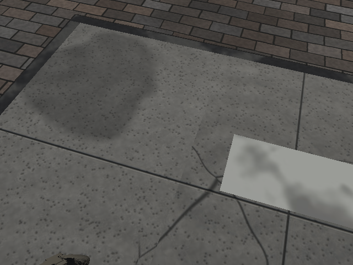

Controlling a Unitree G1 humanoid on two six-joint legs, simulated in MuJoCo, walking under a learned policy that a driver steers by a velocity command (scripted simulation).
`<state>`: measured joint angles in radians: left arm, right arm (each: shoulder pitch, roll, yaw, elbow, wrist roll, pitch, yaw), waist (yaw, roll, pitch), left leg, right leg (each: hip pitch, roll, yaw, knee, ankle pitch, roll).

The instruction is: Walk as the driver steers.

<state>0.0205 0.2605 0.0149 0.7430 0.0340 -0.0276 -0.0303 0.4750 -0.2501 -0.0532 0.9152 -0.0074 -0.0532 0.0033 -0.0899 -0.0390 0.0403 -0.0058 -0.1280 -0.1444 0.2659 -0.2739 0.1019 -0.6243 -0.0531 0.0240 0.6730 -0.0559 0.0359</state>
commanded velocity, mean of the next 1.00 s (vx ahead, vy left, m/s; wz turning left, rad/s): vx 0.50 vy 0.00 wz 0.37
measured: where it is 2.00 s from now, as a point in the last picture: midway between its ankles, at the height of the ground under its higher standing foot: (119, 136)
